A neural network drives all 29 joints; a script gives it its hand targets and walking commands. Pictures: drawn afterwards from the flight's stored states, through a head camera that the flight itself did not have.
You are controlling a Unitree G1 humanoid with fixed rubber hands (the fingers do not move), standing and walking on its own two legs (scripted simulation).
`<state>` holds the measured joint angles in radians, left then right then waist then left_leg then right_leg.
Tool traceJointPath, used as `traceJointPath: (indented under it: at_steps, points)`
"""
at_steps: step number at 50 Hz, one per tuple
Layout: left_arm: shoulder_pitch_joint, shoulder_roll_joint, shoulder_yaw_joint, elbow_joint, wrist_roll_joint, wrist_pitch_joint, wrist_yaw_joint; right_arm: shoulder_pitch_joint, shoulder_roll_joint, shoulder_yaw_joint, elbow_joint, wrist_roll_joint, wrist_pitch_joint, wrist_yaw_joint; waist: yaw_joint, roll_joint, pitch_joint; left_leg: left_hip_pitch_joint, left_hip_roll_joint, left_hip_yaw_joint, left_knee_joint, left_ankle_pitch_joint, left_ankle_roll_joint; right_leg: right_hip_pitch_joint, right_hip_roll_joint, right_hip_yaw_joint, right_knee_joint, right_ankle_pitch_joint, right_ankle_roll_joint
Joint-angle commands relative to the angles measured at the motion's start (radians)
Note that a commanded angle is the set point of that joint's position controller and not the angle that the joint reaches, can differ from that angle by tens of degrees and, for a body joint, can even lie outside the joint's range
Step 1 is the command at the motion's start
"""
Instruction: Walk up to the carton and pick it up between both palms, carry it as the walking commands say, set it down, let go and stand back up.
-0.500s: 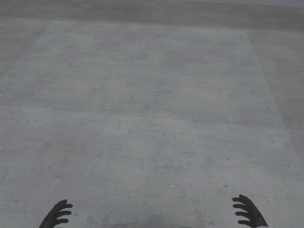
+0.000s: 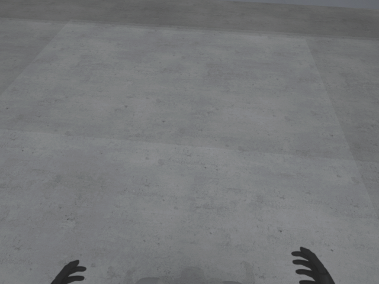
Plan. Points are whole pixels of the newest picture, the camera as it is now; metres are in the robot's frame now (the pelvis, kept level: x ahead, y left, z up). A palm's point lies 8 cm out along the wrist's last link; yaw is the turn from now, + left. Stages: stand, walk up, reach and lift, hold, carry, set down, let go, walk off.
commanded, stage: stand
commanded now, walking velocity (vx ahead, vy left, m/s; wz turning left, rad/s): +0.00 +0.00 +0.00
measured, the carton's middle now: out of the picture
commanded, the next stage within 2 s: walk up in 1.04 s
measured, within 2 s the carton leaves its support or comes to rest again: neither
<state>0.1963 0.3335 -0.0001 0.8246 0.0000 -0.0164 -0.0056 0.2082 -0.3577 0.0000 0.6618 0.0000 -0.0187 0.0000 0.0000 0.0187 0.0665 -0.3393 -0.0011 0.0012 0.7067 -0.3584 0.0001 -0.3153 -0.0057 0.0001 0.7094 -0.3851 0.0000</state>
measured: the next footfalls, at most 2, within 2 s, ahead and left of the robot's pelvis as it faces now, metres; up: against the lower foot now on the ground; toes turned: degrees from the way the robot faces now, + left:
right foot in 1.98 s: -0.05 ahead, -0.07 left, +0.00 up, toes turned +11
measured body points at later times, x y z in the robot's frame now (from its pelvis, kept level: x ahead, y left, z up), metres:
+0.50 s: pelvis -0.01 +0.00 +0.00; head +0.02 +0.00 +0.45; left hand +0.09 +0.29 -0.12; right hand +0.12 -0.29 -0.10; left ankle +0.01 +0.12 -0.72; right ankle +0.00 -0.12 -0.72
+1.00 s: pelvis -0.03 +0.00 +0.00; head -0.01 +0.00 +0.45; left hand +0.06 +0.30 -0.12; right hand +0.09 -0.29 -0.10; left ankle +0.01 +0.12 -0.72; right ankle +0.00 -0.12 -0.72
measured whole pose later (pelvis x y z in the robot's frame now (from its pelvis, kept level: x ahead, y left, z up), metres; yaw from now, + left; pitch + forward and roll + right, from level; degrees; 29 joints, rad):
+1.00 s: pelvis -0.03 +0.00 +0.00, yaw +0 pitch -2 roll +0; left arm 0.17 0.34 0.00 0.95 0.00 -0.02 -0.01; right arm 0.21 -0.36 0.00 0.78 0.00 -0.02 0.00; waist 0.00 0.01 0.07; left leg -0.34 0.00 0.00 0.66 -0.30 0.00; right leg -0.32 -0.01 0.00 0.66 -0.32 0.00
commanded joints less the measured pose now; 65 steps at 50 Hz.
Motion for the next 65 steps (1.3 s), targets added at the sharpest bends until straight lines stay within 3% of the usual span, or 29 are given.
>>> traceJointPath:
  at_steps: [1,4,6,10,12,15,17,21,22,23,26,28,29,32,35,37,40,42,44,46,50,51,53,57,61,62,63,64,65]
  points:
    - [-0.055,0.222,0.081,-0.063,0.017,-0.032,0.006,-0.059,-0.177,-0.079,-0.011,-0.036,-0.041,-0.01,0.007,0.022,-0.065,0.029,0.113,-0.107,-0.149,0.203,0.093,0.018,-0.079,0.087,-0.119,0.239,-0.072]
    - [-0.08,0.224,0.073,-0.057,0.024,-0.035,0.01,-0.057,-0.155,-0.068,-0.011,-0.028,-0.04,-0.01,0.012,-0.047,-0.074,0.023,0.095,-0.105,-0.179,0.187,0.071,0.043,-0.09,0.103,-0.141,0.226,-0.082]
    - [-0.081,0.212,0.071,-0.061,0.014,-0.036,0.008,-0.043,-0.203,-0.08,-0.003,-0.02,-0.043,-0.008,0.006,-0.04,-0.112,0.085,0.09,-0.086,-0.109,0.268,0.065,0.016,-0.086,0.118,-0.144,0.275,-0.08]
    - [-0.075,0.217,0.074,-0.034,0.013,-0.036,0.006,-0.069,-0.203,-0.083,-0.004,-0.028,-0.037,-0.006,0.008,-0.008,-0.138,0.09,0.095,-0.085,-0.12,0.222,0.078,0.032,-0.097,0.098,-0.137,0.246,-0.081]
    - [-0.071,0.216,0.072,-0.025,0.011,-0.034,0.006,-0.074,-0.186,-0.08,0.008,-0.025,-0.034,-0.007,0.012,-0.071,-0.096,0.056,0.082,-0.076,-0.12,0.173,0.07,0.017,-0.09,0.133,-0.169,0.19,-0.082]
    - [-0.104,0.244,0.068,-0.028,0.025,-0.03,0.012,-0.039,-0.185,-0.083,0.026,-0.021,-0.032,-0.011,-0.022,-0.05,-0.111,0.07,0.078,-0.081,-0.129,0.147,0.056,0.017,-0.105,0.137,-0.202,0.182,-0.077]
    - [-0.087,0.235,0.06,-0.016,0.019,-0.033,0.008,-0.048,-0.173,-0.074,0.03,-0.02,-0.027,-0.014,-0.004,-0.068,-0.101,0.107,0.089,-0.078,-0.121,0.241,0.067,0.003,-0.097,0.113,-0.172,0.233,-0.08]
    - [-0.07,0.221,0.064,0.001,0.008,-0.029,0.02,-0.037,-0.169,-0.059,0.048,-0.021,-0.03,-0.011,0.011,0.001,-0.18,0.128,0.108,-0.088,-0.117,0.317,0.076,0.058,-0.096,0.104,-0.133,0.312,-0.077]
    - [-0.098,0.25,0.077,0.001,0.009,-0.029,0.017,-0.026,-0.178,-0.065,0.053,-0.028,-0.036,-0.01,-0.01,-0.024,-0.164,0.146,0.093,-0.081,-0.113,0.319,0.067,0.022,-0.09,0.122,-0.137,0.307,-0.072]
    - [-0.056,0.217,0.063,0.011,0.012,-0.026,0.012,-0.02,-0.185,-0.069,0.06,-0.024,-0.041,-0.018,0.008,0.039,-0.147,0.093,0.112,-0.117,-0.114,0.321,0.085,0.073,-0.098,0.096,-0.137,0.307,-0.08]
    - [-0.107,0.207,0.059,0.001,0.014,-0.03,0.012,-0.054,-0.172,-0.066,0.06,-0.022,-0.03,-0.009,0.021,-0.058,-0.084,0.07,0.101,-0.083,-0.133,0.231,0.068,0.025,-0.094,0.101,-0.157,0.245,-0.079]
    - [-0.088,0.253,0.072,0.006,0.013,-0.037,0.008,-0.053,-0.182,-0.06,0.059,-0.021,-0.035,-0.001,0.021,-0.048,-0.168,0.101,0.104,-0.094,-0.139,0.229,0.077,0.048,-0.093,0.096,-0.143,0.241,-0.077]
    - [-0.09,0.222,0.069,0.019,0.014,-0.032,0.006,-0.069,-0.181,-0.069,0.07,-0.014,-0.037,-0.002,0.013,0.019,-0.129,0.1,0.093,-0.085,-0.139,0.213,0.072,0.01,-0.077,0.134,-0.158,0.207,-0.071]
    - [-0.101,0.23,0.073,0.033,0.016,-0.03,0.013,-0.059,-0.193,-0.067,0.07,-0.025,-0.041,-0.013,0.006,0.019,-0.087,0.042,0.109,-0.125,-0.173,0.184,0.086,0.041,-0.084,0.114,-0.177,0.221,-0.074]
    - [-0.105,0.219,0.07,0.036,0.022,-0.028,0.008,-0.081,-0.156,-0.062,0.063,-0.022,-0.038,-0.008,0.014,-0.035,-0.113,0.068,0.103,-0.102,-0.163,0.192,0.068,0.024,-0.077,0.092,-0.166,0.169,-0.064]
    - [-0.123,0.208,0.05,0.042,0.021,-0.025,0.004,-0.076,-0.165,-0.057,0.078,-0.021,-0.031,-0.013,-0.002,-0.06,-0.073,0.074,0.099,-0.102,-0.154,0.168,0.069,-0.002,-0.105,0.144,-0.228,0.148,-0.086]
    - [-0.137,0.244,0.063,0.045,0.01,-0.038,0.004,-0.097,-0.198,-0.07,0.06,-0.026,-0.03,-0.01,0.005,-0.003,-0.091,0.065,0.102,-0.141,-0.198,0.091,0.093,0.0,-0.096,0.14,-0.239,0.1,-0.073]
    - [-0.123,0.218,0.052,0.052,0.013,-0.035,0.004,-0.062,-0.177,-0.058,0.093,-0.023,-0.041,-0.009,-0.008,-0.021,-0.114,0.088,0.095,-0.107,-0.185,0.12,0.068,0.013,-0.091,0.121,-0.218,0.102,-0.073]
    - [-0.088,0.216,0.053,0.063,0.004,-0.036,0.002,-0.041,-0.215,-0.067,0.117,-0.029,-0.038,-0.004,0.016,0.016,-0.138,0.085,0.089,-0.094,-0.178,0.126,0.064,0.048,-0.095,0.126,-0.207,0.116,-0.063]
    - [-0.117,0.237,0.071,0.054,0.009,-0.032,-0.004,-0.064,-0.207,-0.068,0.11,-0.017,-0.026,-0.011,0.016,-0.037,-0.06,0.07,0.097,-0.115,-0.222,0.173,0.06,-0.014,-0.083,0.124,-0.235,0.119,-0.062]
    - [-0.122,0.238,0.063,0.067,0.012,-0.028,0.01,-0.08,-0.164,-0.055,0.102,-0.02,-0.033,-0.011,0.004,0.01,-0.103,0.081,0.114,-0.114,-0.233,0.067,0.066,0.037,-0.098,0.136,-0.256,0.087,-0.071]
    - [-0.121,0.264,0.072,0.076,0.015,-0.024,0.006,-0.062,-0.19,-0.055,0.119,-0.021,-0.03,-0.008,-0.005,-0.036,-0.105,0.094,0.091,-0.107,-0.245,0.122,0.053,0.031,-0.09,0.12,-0.249,0.073,-0.06]
    - [-0.093,0.246,0.063,0.096,0.01,-0.028,0.003,-0.089,-0.17,-0.043,0.129,-0.02,-0.031,-0.005,0.015,0.034,-0.167,0.113,0.115,-0.116,-0.255,0.144,0.059,0.072,-0.102,0.123,-0.249,0.083,-0.07]
    - [-0.12,0.215,0.053,0.105,0.003,-0.032,-0.005,-0.09,-0.207,-0.061,0.142,-0.019,-0.044,-0.003,0.016,-0.041,-0.146,0.124,0.13,-0.134,-0.258,0.144,0.065,0.054,-0.105,0.102,-0.261,0.156,-0.066]
    - [-0.082,0.213,0.048,0.121,0.012,-0.03,0.002,-0.058,-0.209,-0.067,0.163,-0.025,-0.046,0.0,0.007,-0.006,-0.175,0.143,0.105,-0.1,-0.224,0.188,0.051,0.077,-0.108,0.095,-0.267,0.175,-0.059]
    - [-0.086,0.118,0.025,0.054,0.001,0.004,-0.004,0.09,-0.091,-0.066,0.246,-0.038,0.025,-0.02,-0.034,-0.102,-0.17,0.084,0.12,-0.194,-0.171,0.042,0.081,0.061,-0.132,0.067,-0.194,0.079,-0.03]
    - [-0.079,0.128,0.029,0.044,-0.006,0.023,0.028,-0.037,-0.102,-0.071,0.163,-0.036,0.05,-0.006,0.008,-0.007,-0.01,-0.111,0.116,-0.189,-0.157,0.47,0.061,0.107,-0.146,0.038,-0.162,0.196,-0.027]
    - [0.005,0.125,0.027,0.038,-0.001,0.027,0.038,-0.081,-0.092,-0.068,0.128,-0.028,0.055,0.002,0.033,0.008,-0.046,-0.186,0.076,-0.164,-0.055,0.533,0.027,0.222,-0.204,0.087,-0.187,0.375,-0.041]
    - [0.021,0.158,0.035,0.049,0.01,0.033,0.038,-0.059,-0.073,-0.063,0.114,-0.011,0.062,0.005,0.039,-0.137,-0.106,-0.179,0.036,-0.096,0.029,0.369,-0.006,0.305,-0.291,0.113,-0.223,0.568,-0.075]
